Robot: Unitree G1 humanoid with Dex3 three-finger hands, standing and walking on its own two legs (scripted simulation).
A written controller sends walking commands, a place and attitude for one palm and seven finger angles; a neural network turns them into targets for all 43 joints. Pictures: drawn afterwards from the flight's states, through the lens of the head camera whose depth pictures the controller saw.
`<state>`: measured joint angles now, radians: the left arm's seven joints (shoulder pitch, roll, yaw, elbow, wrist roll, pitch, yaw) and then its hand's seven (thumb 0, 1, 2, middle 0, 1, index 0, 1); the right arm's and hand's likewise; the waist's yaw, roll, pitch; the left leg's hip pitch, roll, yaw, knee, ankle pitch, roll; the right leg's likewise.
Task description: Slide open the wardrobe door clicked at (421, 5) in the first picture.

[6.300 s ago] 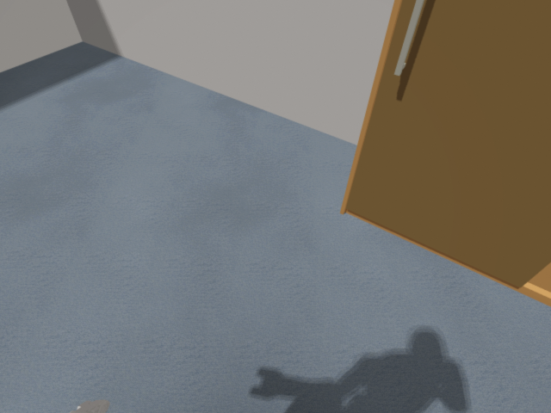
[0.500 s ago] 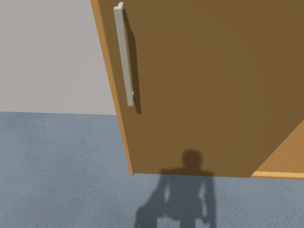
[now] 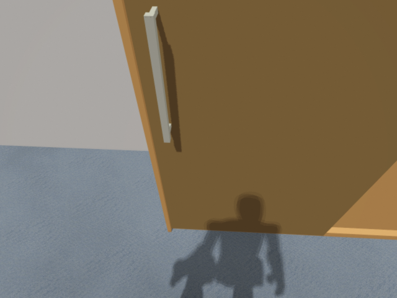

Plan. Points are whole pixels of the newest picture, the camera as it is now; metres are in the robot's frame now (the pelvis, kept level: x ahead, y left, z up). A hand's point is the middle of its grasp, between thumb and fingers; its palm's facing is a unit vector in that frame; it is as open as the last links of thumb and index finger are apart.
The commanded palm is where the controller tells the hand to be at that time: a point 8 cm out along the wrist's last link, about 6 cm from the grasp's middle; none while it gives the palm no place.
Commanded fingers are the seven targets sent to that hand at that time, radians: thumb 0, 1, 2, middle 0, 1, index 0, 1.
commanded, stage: look again from close up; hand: left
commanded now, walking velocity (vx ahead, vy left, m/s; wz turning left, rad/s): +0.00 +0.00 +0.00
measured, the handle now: (161, 86) +0.53 +0.12 +0.15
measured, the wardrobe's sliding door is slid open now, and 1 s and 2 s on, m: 0.00 0.00 0.00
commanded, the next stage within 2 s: shuffle to correct the standing spot in 0.24 s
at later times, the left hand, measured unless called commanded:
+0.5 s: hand out of the picture +0.02 +0.17 -0.18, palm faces +0.01 -0.98 -0.19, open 7.3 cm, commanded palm none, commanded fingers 0.00 0.90 0.90 -0.20 -0.30 -0.20 -0.30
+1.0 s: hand out of the picture +0.07 +0.17 -0.18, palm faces +0.03 -0.97 -0.22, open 7.3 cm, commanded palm none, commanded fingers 0.00 0.90 0.90 -0.20 -0.30 -0.20 -0.30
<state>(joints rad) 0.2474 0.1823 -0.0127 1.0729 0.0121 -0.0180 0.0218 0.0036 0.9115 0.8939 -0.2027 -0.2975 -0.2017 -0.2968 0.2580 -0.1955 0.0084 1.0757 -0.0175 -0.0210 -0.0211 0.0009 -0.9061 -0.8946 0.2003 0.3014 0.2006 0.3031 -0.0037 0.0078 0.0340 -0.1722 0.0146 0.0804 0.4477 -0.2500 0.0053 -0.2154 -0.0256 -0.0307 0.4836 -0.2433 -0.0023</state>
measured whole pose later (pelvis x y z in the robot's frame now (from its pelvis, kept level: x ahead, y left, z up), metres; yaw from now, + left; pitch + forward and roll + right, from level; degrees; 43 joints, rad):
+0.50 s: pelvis +0.01 -0.01 +0.00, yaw +0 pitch -1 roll +0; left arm 0.28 0.17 0.00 1.10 0.02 -0.01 0.02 0.00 0.91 0.89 -0.20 -0.30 -0.20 -0.30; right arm 0.27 -0.16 0.01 1.11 -0.02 -0.01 -0.02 0.00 -0.91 -0.89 0.20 0.30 0.20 0.30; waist 0.00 0.00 0.03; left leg -0.17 0.04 0.08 0.48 -0.29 -0.01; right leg -0.20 -0.01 -0.04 0.50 -0.28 -0.02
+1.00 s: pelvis +0.05 -0.01 +0.00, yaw +0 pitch +1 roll +1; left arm 0.26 0.16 0.03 1.05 0.01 -0.01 0.05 0.01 0.93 0.89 -0.20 -0.30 -0.20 -0.30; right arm 0.26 -0.14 -0.03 1.09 -0.01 -0.01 -0.06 0.01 -0.92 -0.89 0.20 0.30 0.20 0.30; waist 0.00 -0.01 0.07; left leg -0.16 0.03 0.09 0.50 -0.34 -0.01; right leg -0.22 -0.02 -0.04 0.57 -0.33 -0.01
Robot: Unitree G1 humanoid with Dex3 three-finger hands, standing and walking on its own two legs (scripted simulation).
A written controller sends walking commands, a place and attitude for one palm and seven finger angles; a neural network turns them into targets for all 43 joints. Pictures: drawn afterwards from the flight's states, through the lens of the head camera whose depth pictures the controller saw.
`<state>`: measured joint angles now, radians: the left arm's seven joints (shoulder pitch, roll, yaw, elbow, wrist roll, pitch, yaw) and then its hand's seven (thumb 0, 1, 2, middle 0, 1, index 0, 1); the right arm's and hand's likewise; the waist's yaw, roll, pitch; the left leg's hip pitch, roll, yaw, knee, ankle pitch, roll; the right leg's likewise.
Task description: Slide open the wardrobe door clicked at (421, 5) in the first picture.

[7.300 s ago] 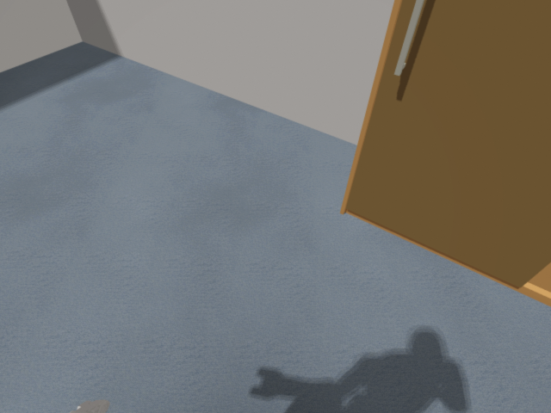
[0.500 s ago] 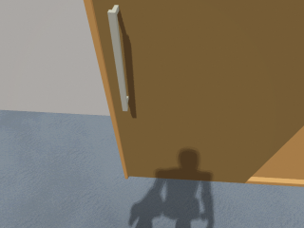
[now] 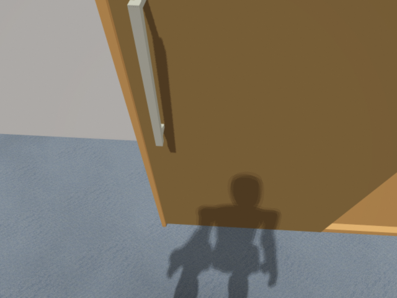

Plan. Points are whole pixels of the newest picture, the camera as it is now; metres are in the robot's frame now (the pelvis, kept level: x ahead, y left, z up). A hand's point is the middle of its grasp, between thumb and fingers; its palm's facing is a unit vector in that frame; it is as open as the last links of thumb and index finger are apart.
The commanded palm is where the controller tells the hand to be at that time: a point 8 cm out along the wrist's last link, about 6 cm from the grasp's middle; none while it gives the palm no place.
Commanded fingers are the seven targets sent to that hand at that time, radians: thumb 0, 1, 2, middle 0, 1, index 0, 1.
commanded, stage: come to a stop and stand still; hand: left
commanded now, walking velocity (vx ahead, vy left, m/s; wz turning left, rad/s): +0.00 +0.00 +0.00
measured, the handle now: (152, 85) +0.48 +0.13 +0.16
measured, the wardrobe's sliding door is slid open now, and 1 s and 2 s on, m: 0.00 0.00 0.00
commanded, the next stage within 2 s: look again from close up in 1.28 s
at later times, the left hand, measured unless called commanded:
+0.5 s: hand out of the picture -0.02 +0.22 -0.16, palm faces -0.03 -0.97 -0.25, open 7.3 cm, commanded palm none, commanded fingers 0.00 0.90 0.90 -0.20 -0.30 -0.20 -0.30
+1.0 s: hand out of the picture -0.01 +0.19 -0.17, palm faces -0.03 -0.98 -0.20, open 7.3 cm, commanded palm none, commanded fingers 0.00 0.90 0.90 -0.20 -0.30 -0.20 -0.30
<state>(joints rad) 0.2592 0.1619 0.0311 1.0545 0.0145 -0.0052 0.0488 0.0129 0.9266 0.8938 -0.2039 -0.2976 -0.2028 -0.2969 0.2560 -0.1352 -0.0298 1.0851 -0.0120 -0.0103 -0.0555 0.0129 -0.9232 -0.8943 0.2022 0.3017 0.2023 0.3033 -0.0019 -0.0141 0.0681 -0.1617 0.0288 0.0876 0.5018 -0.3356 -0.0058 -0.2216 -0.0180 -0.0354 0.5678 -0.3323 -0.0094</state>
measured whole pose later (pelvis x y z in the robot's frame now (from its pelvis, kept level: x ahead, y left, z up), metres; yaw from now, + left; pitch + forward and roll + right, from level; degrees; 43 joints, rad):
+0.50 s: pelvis -0.06 +0.03 +0.00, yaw -1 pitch -1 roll +1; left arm 0.28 0.20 -0.02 1.01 0.02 0.01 0.02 0.00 0.91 0.89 -0.20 -0.30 -0.20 -0.30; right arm 0.27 -0.20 0.00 0.99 -0.02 0.00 -0.01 0.00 -0.92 -0.89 0.20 0.30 0.20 0.30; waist -0.01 0.03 0.02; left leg -0.22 -0.01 0.09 0.48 -0.24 0.04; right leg -0.25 -0.04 -0.01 0.51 -0.25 0.01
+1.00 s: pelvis -0.03 +0.01 +0.00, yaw -1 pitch -1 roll +1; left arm 0.24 0.17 -0.02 1.10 0.01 -0.01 0.03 0.01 0.92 0.89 -0.20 -0.30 -0.20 -0.30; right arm 0.25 -0.17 0.01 1.11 -0.01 -0.02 -0.02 0.00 -0.90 -0.89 0.20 0.30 0.20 0.30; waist 0.00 0.00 0.04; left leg -0.18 0.01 0.08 0.46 -0.26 0.01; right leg -0.20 -0.03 -0.01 0.49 -0.27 0.01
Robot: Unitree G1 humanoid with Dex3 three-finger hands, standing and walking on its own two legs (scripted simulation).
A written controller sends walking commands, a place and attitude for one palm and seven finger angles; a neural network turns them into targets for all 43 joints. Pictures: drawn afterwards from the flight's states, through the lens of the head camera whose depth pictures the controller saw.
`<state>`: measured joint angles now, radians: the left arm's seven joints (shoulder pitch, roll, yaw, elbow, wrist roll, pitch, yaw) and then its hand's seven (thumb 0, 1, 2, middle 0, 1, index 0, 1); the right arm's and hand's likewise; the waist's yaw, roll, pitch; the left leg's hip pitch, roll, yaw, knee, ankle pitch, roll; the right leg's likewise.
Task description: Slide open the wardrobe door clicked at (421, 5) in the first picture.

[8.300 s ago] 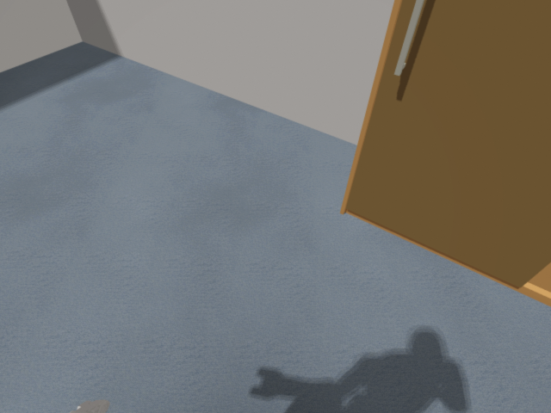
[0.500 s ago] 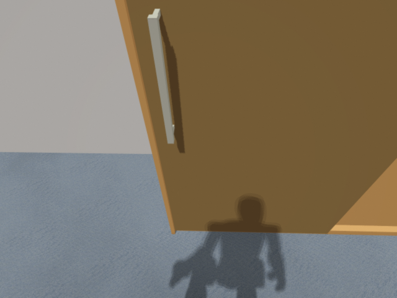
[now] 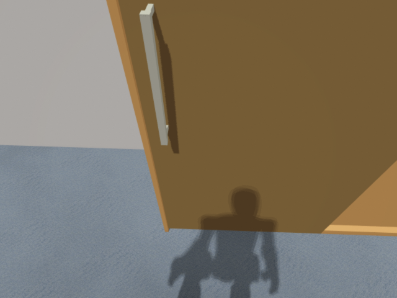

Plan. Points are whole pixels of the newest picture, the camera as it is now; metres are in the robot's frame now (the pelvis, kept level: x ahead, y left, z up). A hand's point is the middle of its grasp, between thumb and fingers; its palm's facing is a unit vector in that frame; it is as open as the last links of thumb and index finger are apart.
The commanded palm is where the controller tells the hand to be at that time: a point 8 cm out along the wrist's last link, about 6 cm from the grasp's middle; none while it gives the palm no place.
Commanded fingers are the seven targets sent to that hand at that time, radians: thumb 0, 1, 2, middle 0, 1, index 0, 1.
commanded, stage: come to a stop and stand still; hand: left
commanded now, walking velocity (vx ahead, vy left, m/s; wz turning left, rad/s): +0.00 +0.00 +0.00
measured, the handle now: (158, 87) +0.51 +0.12 +0.16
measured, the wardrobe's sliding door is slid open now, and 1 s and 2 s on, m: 0.00 0.00 0.00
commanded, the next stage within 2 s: look again from close up in 0.28 s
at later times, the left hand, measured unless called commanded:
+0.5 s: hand out of the picture +0.04 +0.19 -0.17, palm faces +0.00 -0.97 -0.25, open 7.3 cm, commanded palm none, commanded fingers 0.00 0.90 0.90 -0.20 -0.30 -0.20 -0.30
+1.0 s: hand out of the picture +0.03 +0.18 -0.17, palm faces +0.01 -0.97 -0.24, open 7.3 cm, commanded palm none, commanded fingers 0.00 0.90 0.90 -0.20 -0.30 -0.20 -0.30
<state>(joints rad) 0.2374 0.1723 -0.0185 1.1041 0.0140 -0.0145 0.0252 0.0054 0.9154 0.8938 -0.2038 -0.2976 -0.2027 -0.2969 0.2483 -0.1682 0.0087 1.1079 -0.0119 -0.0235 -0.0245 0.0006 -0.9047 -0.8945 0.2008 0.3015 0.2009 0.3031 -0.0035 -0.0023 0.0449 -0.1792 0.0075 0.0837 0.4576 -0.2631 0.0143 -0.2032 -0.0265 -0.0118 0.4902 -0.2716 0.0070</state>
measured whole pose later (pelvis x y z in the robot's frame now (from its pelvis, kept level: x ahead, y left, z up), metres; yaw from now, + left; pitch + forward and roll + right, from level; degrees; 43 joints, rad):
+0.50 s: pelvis +0.01 -0.01 +0.00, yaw +1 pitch -1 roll +1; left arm 0.21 0.23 -0.01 1.10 0.01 -0.02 0.02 0.00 0.91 0.89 -0.20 -0.30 -0.20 -0.30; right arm 0.20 -0.22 0.00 1.12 -0.02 -0.02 -0.02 0.00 -0.90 -0.89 0.20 0.30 0.20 0.30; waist 0.00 0.00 0.04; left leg -0.15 0.02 0.07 0.42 -0.26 0.00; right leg -0.17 -0.01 -0.03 0.46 -0.27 -0.01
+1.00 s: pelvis +0.01 -0.02 +0.00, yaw +1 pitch -1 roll +1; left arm 0.22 0.22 -0.01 1.11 0.01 -0.02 0.01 0.00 0.91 0.89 -0.20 -0.30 -0.20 -0.30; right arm 0.21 -0.21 0.01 1.13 -0.02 -0.02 -0.02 0.00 -0.90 -0.89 0.20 0.30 0.20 0.30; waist 0.00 -0.01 0.04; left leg -0.14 0.03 0.06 0.40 -0.23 -0.02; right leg -0.15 0.00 -0.04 0.43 -0.25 -0.02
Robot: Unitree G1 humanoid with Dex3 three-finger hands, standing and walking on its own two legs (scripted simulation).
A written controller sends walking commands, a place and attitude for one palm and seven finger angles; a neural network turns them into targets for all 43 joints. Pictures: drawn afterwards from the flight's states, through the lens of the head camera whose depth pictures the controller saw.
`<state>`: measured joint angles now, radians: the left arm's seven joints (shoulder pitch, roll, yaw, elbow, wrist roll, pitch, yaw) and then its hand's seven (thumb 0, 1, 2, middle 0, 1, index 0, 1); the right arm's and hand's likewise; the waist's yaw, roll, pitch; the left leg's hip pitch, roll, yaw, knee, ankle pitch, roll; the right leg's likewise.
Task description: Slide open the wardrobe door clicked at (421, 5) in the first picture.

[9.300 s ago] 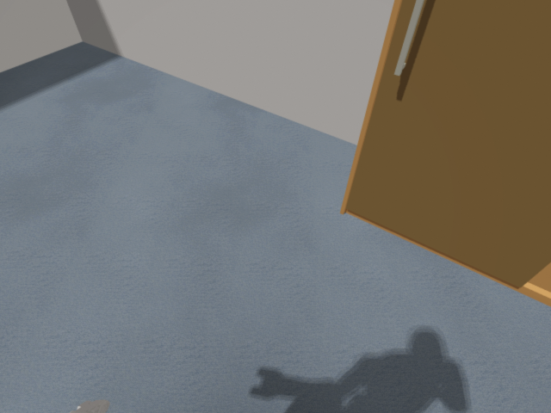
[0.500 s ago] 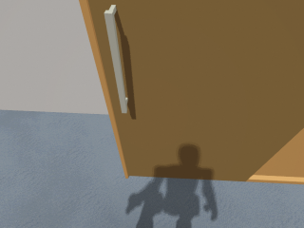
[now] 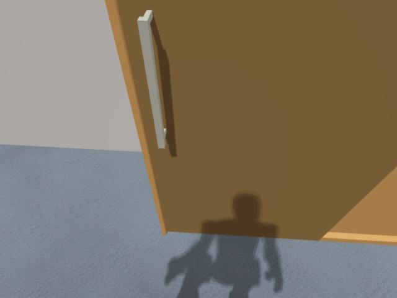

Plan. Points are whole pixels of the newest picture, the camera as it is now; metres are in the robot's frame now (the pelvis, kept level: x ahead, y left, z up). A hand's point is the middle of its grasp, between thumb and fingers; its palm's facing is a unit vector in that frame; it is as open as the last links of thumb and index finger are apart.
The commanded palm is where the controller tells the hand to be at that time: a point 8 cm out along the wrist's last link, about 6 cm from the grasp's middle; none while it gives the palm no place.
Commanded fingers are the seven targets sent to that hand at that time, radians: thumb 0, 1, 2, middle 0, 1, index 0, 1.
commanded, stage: look again from close up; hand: left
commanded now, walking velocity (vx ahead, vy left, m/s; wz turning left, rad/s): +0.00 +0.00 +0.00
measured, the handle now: (156, 91) +0.51 +0.13 +0.15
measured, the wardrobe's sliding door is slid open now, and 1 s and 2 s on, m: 0.00 0.00 0.00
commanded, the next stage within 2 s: raise the hand with hooked fingers in 0.06 s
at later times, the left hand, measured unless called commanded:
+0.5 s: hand (106, 276) +0.16 +0.19 -0.02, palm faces -0.04 -1.00 -0.02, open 8.1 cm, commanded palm +0.12 +0.26 -0.02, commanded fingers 0.00 0.48 0.72 -0.23 -0.57 -0.23 -0.57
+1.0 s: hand (64, 249) +0.19 +0.25 +0.04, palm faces +0.04 -1.00 -0.06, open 11.1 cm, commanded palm +0.16 +0.30 +0.05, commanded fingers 0.00 -0.10 0.47 -0.27 -0.94 -0.27 -0.94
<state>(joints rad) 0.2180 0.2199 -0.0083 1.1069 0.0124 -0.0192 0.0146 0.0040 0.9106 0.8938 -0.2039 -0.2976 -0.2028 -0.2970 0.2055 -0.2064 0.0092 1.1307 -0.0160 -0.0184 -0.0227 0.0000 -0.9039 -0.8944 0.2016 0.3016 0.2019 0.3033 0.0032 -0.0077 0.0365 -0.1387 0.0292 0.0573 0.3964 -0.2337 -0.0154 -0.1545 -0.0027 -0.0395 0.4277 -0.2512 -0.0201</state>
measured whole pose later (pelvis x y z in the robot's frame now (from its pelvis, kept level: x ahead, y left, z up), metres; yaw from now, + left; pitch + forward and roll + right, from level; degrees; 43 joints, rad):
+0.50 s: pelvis -0.04 +0.00 -0.06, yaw +1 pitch +8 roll +1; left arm 0.34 0.21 0.17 0.22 -0.29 -0.53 -0.38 0.00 0.71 0.81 -0.22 -0.43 -0.22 -0.43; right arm 0.16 -0.25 -0.05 0.56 0.03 -0.26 -0.01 0.01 -0.90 -0.89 0.20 0.30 0.20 0.30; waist -0.01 -0.02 -0.09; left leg -0.65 0.03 0.04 0.94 -0.42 -0.01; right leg -0.66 -0.03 -0.04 0.96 -0.44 -0.02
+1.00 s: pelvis -0.03 +0.02 -0.04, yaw +2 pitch +6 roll -2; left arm 0.32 0.31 0.29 -0.01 -0.35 -0.23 -0.35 0.01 0.12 0.56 -0.26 -0.80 -0.26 -0.80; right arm 0.29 -0.22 0.05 0.58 0.04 -0.26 -0.08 0.01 -0.90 -0.89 0.21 0.30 0.21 0.30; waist 0.00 0.03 -0.07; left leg -0.55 0.03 0.01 0.86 -0.40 0.02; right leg -0.51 -0.02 -0.07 0.80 -0.38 0.01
